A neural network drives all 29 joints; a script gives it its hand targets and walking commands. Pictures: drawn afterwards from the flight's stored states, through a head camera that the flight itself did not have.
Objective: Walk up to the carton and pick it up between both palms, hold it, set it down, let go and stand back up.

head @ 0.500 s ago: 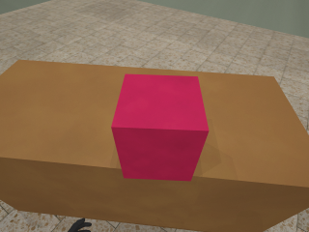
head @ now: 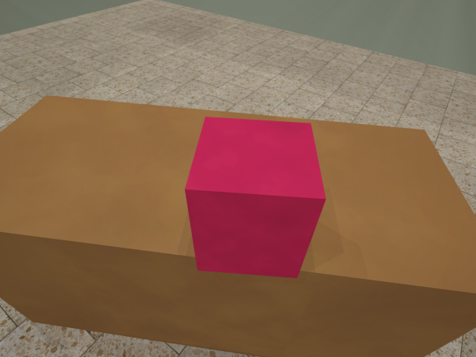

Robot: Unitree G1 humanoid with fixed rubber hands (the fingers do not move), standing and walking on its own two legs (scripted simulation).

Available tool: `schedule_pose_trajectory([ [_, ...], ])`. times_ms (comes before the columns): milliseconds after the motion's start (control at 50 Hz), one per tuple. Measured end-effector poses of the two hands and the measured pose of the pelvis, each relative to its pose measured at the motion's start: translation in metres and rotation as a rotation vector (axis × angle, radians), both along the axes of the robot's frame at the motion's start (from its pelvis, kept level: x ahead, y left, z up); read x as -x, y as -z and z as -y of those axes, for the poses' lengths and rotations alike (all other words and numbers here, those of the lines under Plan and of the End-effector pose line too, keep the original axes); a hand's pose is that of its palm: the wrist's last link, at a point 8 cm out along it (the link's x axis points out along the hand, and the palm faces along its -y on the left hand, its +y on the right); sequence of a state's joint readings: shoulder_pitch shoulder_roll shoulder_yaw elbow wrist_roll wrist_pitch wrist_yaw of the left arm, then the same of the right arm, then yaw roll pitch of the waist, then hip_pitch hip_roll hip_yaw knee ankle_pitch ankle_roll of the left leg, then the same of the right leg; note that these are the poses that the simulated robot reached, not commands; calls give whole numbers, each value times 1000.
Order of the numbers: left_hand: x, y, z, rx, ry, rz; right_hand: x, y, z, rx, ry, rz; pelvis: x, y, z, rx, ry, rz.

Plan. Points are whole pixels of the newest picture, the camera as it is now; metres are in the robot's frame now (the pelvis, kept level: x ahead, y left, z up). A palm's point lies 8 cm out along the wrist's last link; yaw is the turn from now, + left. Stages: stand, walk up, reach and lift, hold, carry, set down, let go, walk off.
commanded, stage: stand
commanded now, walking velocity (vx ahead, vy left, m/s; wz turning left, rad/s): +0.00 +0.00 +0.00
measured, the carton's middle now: (252, 199) +0.43 +0.00 +0.04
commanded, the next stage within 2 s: none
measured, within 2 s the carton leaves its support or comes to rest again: neither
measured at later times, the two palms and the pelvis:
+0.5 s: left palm out of the picture -0.03 +0.21 -0.15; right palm out of the picture -0.03 -0.22 -0.14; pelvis +0.00 +0.00 +0.00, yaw +0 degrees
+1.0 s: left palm out of the picture -0.02 +0.21 -0.15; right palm out of the picture -0.02 -0.21 -0.15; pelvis +0.01 +0.00 +0.00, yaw +1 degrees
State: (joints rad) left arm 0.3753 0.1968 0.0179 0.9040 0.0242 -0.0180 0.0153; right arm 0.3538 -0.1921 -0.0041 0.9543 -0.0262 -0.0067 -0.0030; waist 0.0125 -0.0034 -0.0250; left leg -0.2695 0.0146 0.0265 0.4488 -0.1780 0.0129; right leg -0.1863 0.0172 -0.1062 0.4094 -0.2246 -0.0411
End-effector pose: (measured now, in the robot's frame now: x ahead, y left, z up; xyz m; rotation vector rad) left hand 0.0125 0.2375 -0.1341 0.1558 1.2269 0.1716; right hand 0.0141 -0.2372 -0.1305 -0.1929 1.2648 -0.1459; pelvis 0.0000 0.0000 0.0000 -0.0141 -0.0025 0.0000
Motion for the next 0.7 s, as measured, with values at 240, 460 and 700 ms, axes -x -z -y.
schedule_pose_trajectory([
  [240, 33, 8, 9, 22, -25, -118, 36, 7, -14, -23, 32, -106, 5, 0, -3, -4, -8, 7],
  [460, 41, 13, 24, 54, -40, -162, 43, 10, -21, -38, 50, -139, 1, -1, 0, -3, -7, 3],
  [700, 42, 16, 32, 74, -38, -193, 39, 10, -24, -42, 52, -160, -1, -1, 0, -1, -8, -2],
])
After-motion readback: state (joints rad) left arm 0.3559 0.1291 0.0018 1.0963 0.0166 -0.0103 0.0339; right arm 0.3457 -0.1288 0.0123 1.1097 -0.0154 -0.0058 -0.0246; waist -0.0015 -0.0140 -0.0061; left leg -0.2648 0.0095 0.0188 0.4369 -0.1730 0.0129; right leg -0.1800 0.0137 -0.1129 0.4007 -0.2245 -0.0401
